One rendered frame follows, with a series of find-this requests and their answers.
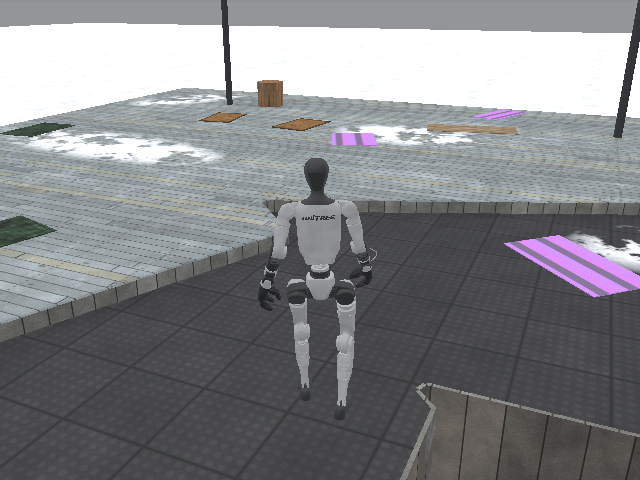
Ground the robot right forearm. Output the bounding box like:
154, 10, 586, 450
355, 238, 372, 272

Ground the robot right hand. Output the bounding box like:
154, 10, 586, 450
349, 268, 373, 288

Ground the robot torso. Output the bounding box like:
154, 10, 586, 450
295, 195, 341, 300

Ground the robot left hand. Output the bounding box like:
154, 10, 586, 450
258, 285, 281, 311

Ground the robot right shin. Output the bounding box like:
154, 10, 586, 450
337, 336, 355, 406

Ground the robot right upper arm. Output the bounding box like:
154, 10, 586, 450
338, 200, 366, 254

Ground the robot left upper arm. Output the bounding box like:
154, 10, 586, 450
271, 202, 297, 259

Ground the robot left forearm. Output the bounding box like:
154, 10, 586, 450
260, 243, 281, 289

